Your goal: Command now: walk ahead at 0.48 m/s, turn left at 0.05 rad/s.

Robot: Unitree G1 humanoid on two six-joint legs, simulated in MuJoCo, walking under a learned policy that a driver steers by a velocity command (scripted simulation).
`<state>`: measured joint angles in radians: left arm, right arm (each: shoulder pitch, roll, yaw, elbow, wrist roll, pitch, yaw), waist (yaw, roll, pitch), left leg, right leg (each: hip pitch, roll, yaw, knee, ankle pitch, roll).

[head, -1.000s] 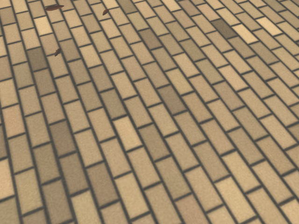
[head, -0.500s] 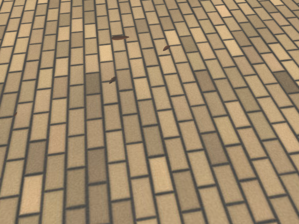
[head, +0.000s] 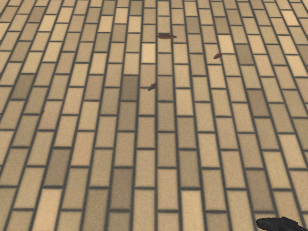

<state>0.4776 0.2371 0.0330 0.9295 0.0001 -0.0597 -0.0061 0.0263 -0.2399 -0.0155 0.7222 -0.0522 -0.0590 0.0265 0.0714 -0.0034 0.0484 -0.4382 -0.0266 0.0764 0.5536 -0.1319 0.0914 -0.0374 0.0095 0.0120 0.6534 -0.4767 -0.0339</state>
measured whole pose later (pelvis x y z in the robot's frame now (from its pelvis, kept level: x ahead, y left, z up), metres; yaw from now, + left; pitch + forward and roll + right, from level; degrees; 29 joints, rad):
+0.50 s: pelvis +0.27 +0.00 +0.00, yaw -2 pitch +1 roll +1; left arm 0.03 0.22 0.02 0.77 0.03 -0.04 -0.04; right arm 0.46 -0.22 -0.02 1.00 -0.03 -0.08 -0.01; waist -0.06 -0.01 0.05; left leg 0.17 -0.07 0.08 0.21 -0.39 0.06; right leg -0.52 0.00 -0.10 0.56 -0.10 -0.11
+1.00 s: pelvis +0.51 -0.03 +0.01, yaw -19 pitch +1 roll -1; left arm 0.39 0.28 0.07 0.87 0.01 0.00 0.02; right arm 0.05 -0.25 0.00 0.76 -0.02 -0.03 -0.01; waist 0.08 0.03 0.07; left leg -0.52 -0.01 -0.05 0.63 -0.14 -0.02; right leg -0.09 0.17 0.18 0.44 -0.34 -0.10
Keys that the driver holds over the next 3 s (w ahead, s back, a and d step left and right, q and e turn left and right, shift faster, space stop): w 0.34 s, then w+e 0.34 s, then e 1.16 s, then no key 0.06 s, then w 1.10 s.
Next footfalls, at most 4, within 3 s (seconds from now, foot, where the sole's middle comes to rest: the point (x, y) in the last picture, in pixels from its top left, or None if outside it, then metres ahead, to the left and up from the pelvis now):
0.52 right None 0.44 -0.08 -0.76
1.04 left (166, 174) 0.70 0.02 -0.76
1.50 right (199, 217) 0.52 -0.13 -0.76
1.98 left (168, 185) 0.65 0.01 -0.76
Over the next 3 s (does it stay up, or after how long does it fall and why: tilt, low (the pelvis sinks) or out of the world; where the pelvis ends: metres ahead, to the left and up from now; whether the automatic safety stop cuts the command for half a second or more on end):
stays up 0.77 -0.40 -0.01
